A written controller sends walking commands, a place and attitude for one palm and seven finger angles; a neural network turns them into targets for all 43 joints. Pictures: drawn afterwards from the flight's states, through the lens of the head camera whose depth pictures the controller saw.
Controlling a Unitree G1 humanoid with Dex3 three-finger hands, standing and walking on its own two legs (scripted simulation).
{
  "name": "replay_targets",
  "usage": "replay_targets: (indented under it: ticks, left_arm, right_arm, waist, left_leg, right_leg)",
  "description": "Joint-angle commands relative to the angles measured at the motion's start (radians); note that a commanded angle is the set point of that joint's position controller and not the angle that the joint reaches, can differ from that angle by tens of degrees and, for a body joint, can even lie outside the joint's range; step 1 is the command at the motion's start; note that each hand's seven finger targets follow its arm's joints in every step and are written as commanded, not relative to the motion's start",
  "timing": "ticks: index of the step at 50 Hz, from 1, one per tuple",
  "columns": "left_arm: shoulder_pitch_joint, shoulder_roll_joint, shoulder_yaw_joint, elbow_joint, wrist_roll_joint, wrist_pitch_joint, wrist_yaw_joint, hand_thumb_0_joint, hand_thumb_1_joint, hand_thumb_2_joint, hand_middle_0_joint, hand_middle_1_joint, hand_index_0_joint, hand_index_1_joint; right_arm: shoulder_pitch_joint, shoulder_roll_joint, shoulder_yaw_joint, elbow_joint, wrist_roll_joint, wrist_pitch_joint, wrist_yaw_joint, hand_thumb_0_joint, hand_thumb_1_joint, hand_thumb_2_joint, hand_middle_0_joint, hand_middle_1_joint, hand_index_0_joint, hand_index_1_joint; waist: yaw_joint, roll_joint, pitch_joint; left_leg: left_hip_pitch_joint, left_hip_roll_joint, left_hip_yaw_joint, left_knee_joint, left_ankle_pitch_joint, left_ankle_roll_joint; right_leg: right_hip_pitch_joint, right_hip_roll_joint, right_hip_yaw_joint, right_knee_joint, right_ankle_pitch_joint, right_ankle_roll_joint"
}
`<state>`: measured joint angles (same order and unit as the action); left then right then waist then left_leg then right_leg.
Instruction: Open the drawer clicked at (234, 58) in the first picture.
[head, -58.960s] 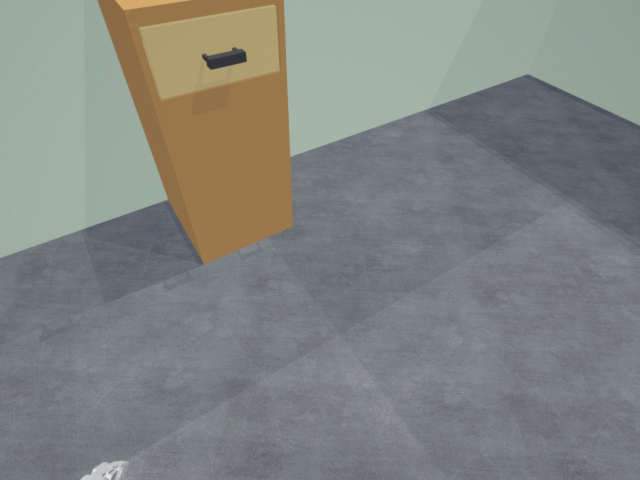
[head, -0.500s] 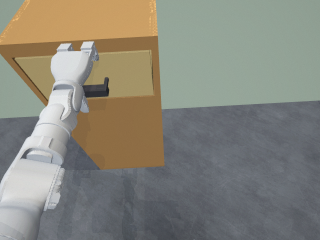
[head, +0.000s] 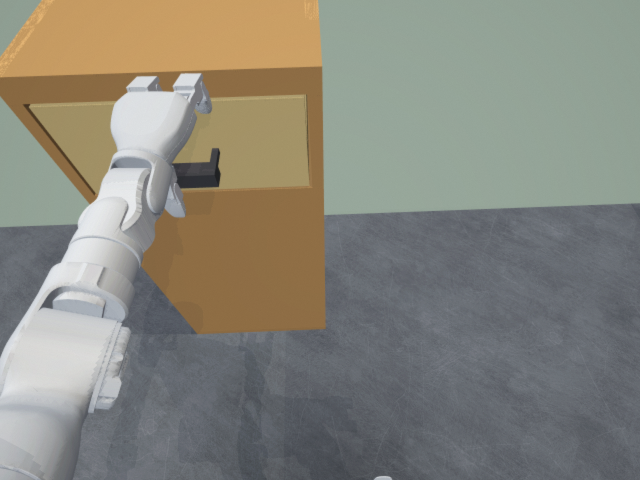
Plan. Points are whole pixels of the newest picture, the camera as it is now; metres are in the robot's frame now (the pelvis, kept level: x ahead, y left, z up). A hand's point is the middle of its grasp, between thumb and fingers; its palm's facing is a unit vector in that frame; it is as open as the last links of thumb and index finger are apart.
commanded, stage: move the hooked fingers above the handle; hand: left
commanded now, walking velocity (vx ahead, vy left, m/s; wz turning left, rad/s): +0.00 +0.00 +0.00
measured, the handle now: (184, 165) +0.55 +0.19 +0.04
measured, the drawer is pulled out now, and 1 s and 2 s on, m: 0.00 0.00 0.00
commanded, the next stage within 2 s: lower the fingers behind the handle in 0.10 s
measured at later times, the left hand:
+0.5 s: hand (144, 198) +0.46 +0.22 +0.07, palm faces -0.05 +0.00 -1.00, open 13.9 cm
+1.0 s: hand (153, 193) +0.49 +0.22 +0.05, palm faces -0.07 -0.02 -1.00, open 13.8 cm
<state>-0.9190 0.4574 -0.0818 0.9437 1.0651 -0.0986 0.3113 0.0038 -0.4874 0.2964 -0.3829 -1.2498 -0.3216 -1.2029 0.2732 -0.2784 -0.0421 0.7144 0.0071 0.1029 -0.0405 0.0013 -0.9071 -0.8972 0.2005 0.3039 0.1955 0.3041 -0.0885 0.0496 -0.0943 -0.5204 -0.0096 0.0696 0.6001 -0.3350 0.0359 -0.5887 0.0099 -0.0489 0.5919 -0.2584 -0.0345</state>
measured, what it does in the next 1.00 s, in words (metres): stands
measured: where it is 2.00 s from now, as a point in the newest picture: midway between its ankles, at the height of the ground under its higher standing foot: outside the picture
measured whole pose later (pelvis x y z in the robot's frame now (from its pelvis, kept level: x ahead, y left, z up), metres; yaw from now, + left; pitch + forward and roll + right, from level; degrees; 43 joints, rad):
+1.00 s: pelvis +0.01 +0.01 +0.00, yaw +0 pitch +16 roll -1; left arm -0.83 0.49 -0.06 1.00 1.07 -0.12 0.21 0.00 -0.49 0.30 -0.30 -1.22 -0.32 -1.22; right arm 0.35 -0.24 -0.04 0.70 0.00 0.11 -0.03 0.00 -0.90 -0.90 0.20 0.30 0.20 0.30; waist -0.08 0.05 -0.11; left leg -0.55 0.00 0.07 0.64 -0.37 0.05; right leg -0.61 0.02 -0.04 0.61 -0.28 -0.02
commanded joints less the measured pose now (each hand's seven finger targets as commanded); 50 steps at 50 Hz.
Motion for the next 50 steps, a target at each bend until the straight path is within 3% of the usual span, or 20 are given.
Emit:
replay_targets:
  ticks: [1,3,6,7,10,14,17,19,21,22,27,30,34,37,40,42,43,46,47,50]
  left_arm:
    - [-0.455,0.343,0.106,0.003,0.013,0.253,0.013,0.000,-0.500,0.300,-0.300,-1.200,-0.300,-1.200]
    - [-0.457,0.422,0.147,0.029,0.000,0.279,-0.031,0.000,-0.500,0.300,-0.300,-1.200,-0.300,-1.200]
    - [-0.424,0.375,0.091,0.087,-0.018,0.300,-0.103,0.000,-0.500,0.300,-0.300,-1.200,-0.300,-1.200]
    - [-0.386,0.411,0.119,0.090,-0.019,0.283,-0.129,0.000,-0.500,0.300,-0.300,-1.200,-0.300,-1.200]
    - [-0.319,0.391,0.085,0.078,-0.018,0.216,-0.200,0.000,-0.500,0.300,-0.300,-1.200,-0.300,-1.200]
    - [-0.306,0.382,0.076,0.020,-0.014,0.098,-0.235,0.000,-0.500,0.300,-0.300,-1.200,-0.300,-1.200]
    - [-0.429,0.344,0.066,-0.156,-0.032,-0.033,-0.220,0.000,-0.500,0.300,-0.300,-1.200,-0.300,-1.200]
    - [-0.477,0.366,0.097,-0.261,-0.036,-0.109,-0.184,0.000,-0.500,0.300,-0.300,-1.200,-0.300,-1.200]
    - [-0.533,0.322,0.082,-0.359,-0.041,-0.162,-0.138,0.000,-0.500,0.300,-0.300,-1.200,-0.300,-1.200]
    - [-0.554,0.291,0.061,-0.380,-0.044,-0.174,-0.113,0.000,-0.500,0.300,-0.300,-1.200,-0.300,-1.200]
    - [-0.502,0.257,0.068,-0.162,-0.038,-0.062,0.013,0.000,-0.500,0.300,-0.300,-1.200,-0.300,-1.200]
    - [-0.489,0.251,0.056,-0.055,-0.015,0.044,0.038,0.000,-0.500,0.300,-0.300,-1.200,-0.300,-1.200]
    - [-0.469,0.220,0.029,-0.013,-0.001,0.116,-0.008,0.000,-0.500,0.300,-0.300,-1.200,-0.300,-1.200]
    - [-0.405,0.277,0.088,-0.016,-0.013,0.097,-0.059,0.000,-0.500,0.300,-0.300,-1.200,-0.300,-1.200]
    - [-0.307,0.199,0.025,0.027,-0.015,0.090,-0.095,0.000,-0.500,0.300,-0.300,-1.200,-0.300,-1.200]
    - [-0.294,0.211,0.040,0.013,-0.015,0.059,-0.104,0.000,-0.500,0.300,-0.300,-1.200,-0.300,-1.200]
    - [-0.309,0.237,0.053,-0.010,-0.013,0.039,-0.105,0.000,-0.500,0.300,-0.300,-1.200,-0.300,-1.200]
    - [-0.353,0.276,0.097,-0.144,-0.003,-0.042,-0.080,0.000,-0.500,0.300,-0.300,-1.200,-0.300,-1.200]
    - [-0.333,0.267,0.099,-0.145,-0.005,-0.052,-0.068,0.000,-0.500,0.300,-0.300,-1.200,-0.300,-1.200]
    - [-0.271,0.200,0.068,-0.108,0.001,-0.045,-0.039,0.000,-0.500,0.300,-0.300,-1.200,-0.300,-1.200]
  right_arm:
    - [0.068,-0.136,-0.029,-0.062,0.008,0.007,0.011,0.000,-0.900,-0.900,0.200,0.300,0.200,0.300]
    - [0.045,-0.148,-0.019,-0.069,0.016,0.031,-0.004,0.000,-0.900,-0.900,0.200,0.300,0.200,0.300]
    - [0.018,-0.145,-0.007,-0.088,0.033,0.041,-0.033,0.000,-0.900,-0.900,0.200,0.300,0.200,0.300]
    - [0.005,-0.147,-0.003,-0.102,0.038,0.043,-0.043,0.000,-0.900,-0.900,0.200,0.300,0.200,0.300]
    - [0.015,-0.143,0.004,-0.131,0.041,0.037,-0.064,0.000,-0.900,-0.900,0.200,0.300,0.200,0.300]
    - [0.035,-0.147,0.000,-0.155,0.040,0.009,-0.076,0.000,-0.900,-0.900,0.200,0.300,0.200,0.300]
    - [0.086,-0.136,-0.025,-0.158,0.028,-0.021,-0.073,0.000,-0.900,-0.900,0.200,0.300,0.200,0.300]
    - [0.119,-0.130,-0.042,-0.142,0.015,-0.035,-0.068,0.000,-0.900,-0.900,0.200,0.300,0.200,0.300]
    - [0.149,-0.123,-0.062,-0.120,0.001,-0.047,-0.057,0.000,-0.900,-0.900,0.200,0.300,0.200,0.300]
    - [0.159,-0.124,-0.068,-0.107,-0.006,-0.050,-0.050,0.000,-0.900,-0.900,0.200,0.300,0.200,0.300]
    - [0.173,-0.144,-0.066,-0.032,-0.004,-0.051,-0.015,0.000,-0.900,-0.900,0.200,0.300,0.200,0.300]
    - [0.165,-0.146,-0.060,-0.020,-0.002,-0.041,0.006,0.000,-0.900,-0.900,0.200,0.300,0.200,0.300]
    - [0.161,-0.147,-0.060,-0.038,-0.003,-0.021,0.014,0.000,-0.900,-0.900,0.200,0.300,0.200,0.300]
    - [0.161,-0.151,-0.058,-0.060,-0.005,-0.010,0.004,0.000,-0.900,-0.900,0.200,0.300,0.200,0.300]
    - [0.147,-0.149,-0.049,-0.076,0.003,0.000,-0.003,0.000,-0.900,-0.900,0.200,0.300,0.200,0.300]
    - [0.144,-0.151,-0.050,-0.078,0.006,-0.001,-0.009,0.000,-0.900,-0.900,0.200,0.300,0.200,0.300]
    - [0.149,-0.152,-0.048,-0.082,0.004,-0.002,-0.011,0.000,-0.900,-0.900,0.200,0.300,0.200,0.300]
    - [0.162,-0.135,-0.057,-0.090,-0.008,-0.012,-0.015,0.000,-0.900,-0.900,0.200,0.300,0.200,0.300]
    - [0.167,-0.131,-0.061,-0.088,-0.014,-0.012,-0.011,0.000,-0.900,-0.900,0.200,0.300,0.200,0.300]
    - [0.183,-0.127,-0.070,-0.068,-0.016,-0.012,0.005,0.000,-0.900,-0.900,0.200,0.300,0.200,0.300]
  waist:
    - [0.035,-0.029,-0.456]
    - [0.038,-0.110,-0.452]
    - [0.025,-0.195,-0.316]
    - [0.041,-0.208,-0.310]
    - [0.041,-0.182,-0.260]
    - [0.017,-0.159,-0.207]
    - [-0.013,-0.075,-0.318]
    - [-0.012,0.020,-0.419]
    - [-0.020,0.091,-0.503]
    - [-0.034,0.085,-0.519]
    - [-0.052,0.019,-0.383]
    - [-0.039,0.042,-0.380]
    - [-0.025,0.030,-0.457]
    - [-0.009,-0.044,-0.491]
    - [-0.014,-0.105,-0.354]
    - [-0.018,-0.123,-0.303]
    - [-0.015,-0.105,-0.299]
    - [-0.002,-0.027,-0.403]
    - [0.005,-0.006,-0.438]
    - [0.003,0.022,-0.402]
  left_leg:
    - [0.120,-0.009,-0.024,-0.065,0.459,-0.019]
    - [0.078,-0.014,-0.011,-0.089,0.398,-0.005]
    - [0.025,-0.020,-0.003,-0.131,0.266,0.005]
    - [0.019,-0.021,0.000,-0.135,0.251,0.009]
    - [0.008,-0.019,0.002,-0.142,0.196,0.012]
    - [-0.009,-0.014,-0.003,-0.120,0.121,0.015]
    - [0.067,-0.013,-0.020,-0.077,0.161,0.020]
    - [0.131,-0.019,-0.034,-0.045,0.226,0.019]
    - [0.217,-0.020,-0.050,-0.009,0.320,0.012]
    - [0.242,-0.020,-0.060,0.011,0.367,0.010]
    - [0.154,-0.017,-0.077,0.012,0.340,-0.002]
    - [0.132,-0.019,-0.071,0.002,0.342,-0.006]
    - [0.171,-0.010,-0.061,0.010,0.452,-0.007]
    - [0.153,-0.007,-0.060,0.010,0.500,0.003]
    - [0.091,-0.009,-0.050,-0.015,0.410,0.008]
    - [0.078,-0.006,-0.049,-0.022,0.371,0.012]
    - [0.070,-0.009,-0.050,-0.022,0.348,0.013]
    - [0.131,-0.009,-0.058,0.005,0.425,0.011]
    - [0.156,-0.008,-0.061,0.015,0.478,0.006]
    - [0.186,0.007,-0.074,0.039,0.552,-0.014]
  right_leg:
    - [0.364,0.013,0.035,-0.030,0.400,0.008]
    - [0.439,0.005,0.050,-0.049,0.401,0.019]
    - [0.433,-0.005,0.055,-0.098,0.305,0.029]
    - [0.454,-0.007,0.063,-0.106,0.290,0.027]
    - [0.435,-0.016,0.074,-0.117,0.245,0.026]
    - [0.359,-0.021,0.096,-0.125,0.148,0.026]
    - [0.327,-0.018,0.105,-0.095,0.172,0.020]
    - [0.315,-0.011,0.108,-0.062,0.226,0.011]
    - [0.262,-0.003,0.100,-0.038,0.270,0.003]
    - [0.230,0.003,0.094,-0.030,0.286,0.001]
    - [0.128,0.015,0.054,-0.028,0.233,-0.002]
    - [0.134,0.019,0.044,-0.024,0.236,-0.004]
    - [0.196,0.025,0.041,-0.012,0.331,-0.002]
    - [0.280,0.025,0.047,-0.008,0.402,0.003]
    - [0.250,0.024,0.040,-0.030,0.353,0.009]
    - [0.229,0.024,0.042,-0.042,0.321,0.005]
    - [0.223,0.022,0.046,-0.037,0.304,0.005]
    - [0.227,0.023,0.055,-0.005,0.336,-0.002]
    - [0.228,0.024,0.052,0.005,0.352,-0.003]
    - [0.132,0.032,0.036,0.016,0.323,-0.003]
